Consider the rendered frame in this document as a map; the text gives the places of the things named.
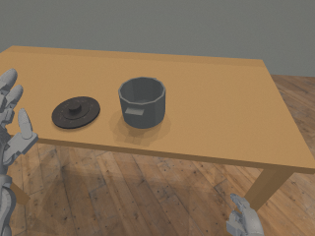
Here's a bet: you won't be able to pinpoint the robot right hand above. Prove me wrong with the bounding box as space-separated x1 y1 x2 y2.
225 193 265 236

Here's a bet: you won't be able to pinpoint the knob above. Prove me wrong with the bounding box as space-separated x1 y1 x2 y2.
68 101 82 113

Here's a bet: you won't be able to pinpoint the robot left hand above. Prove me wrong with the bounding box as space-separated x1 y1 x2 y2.
0 68 38 175

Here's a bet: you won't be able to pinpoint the pot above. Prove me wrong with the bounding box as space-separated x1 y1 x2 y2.
118 77 166 129

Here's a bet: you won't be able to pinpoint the lid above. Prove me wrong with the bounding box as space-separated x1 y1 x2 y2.
51 96 100 130

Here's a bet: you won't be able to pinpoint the table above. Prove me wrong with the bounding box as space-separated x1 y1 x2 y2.
0 45 315 236

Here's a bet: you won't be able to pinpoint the robot left forearm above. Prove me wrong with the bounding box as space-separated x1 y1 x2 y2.
0 174 17 236

